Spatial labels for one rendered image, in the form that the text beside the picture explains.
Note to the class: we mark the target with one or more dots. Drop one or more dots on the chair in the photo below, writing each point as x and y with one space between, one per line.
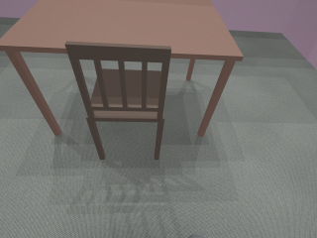
122 95

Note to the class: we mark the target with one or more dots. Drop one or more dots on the table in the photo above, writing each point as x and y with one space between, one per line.
192 28

